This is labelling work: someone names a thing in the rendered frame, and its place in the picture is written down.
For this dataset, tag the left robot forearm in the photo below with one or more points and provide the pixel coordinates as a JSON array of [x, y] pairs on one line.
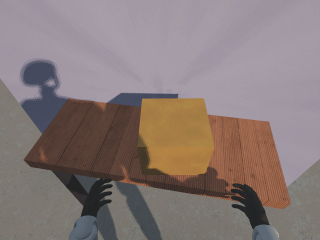
[[85, 228]]

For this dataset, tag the table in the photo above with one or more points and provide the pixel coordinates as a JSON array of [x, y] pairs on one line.
[[100, 140]]

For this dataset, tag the carton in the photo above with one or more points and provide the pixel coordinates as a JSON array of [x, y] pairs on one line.
[[175, 136]]

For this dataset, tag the robot right hand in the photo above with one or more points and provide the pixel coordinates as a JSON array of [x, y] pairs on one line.
[[253, 206]]

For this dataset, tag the robot left hand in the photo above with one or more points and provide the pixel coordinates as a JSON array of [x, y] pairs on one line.
[[92, 203]]

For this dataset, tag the right robot forearm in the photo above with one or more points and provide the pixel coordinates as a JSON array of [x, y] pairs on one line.
[[265, 232]]

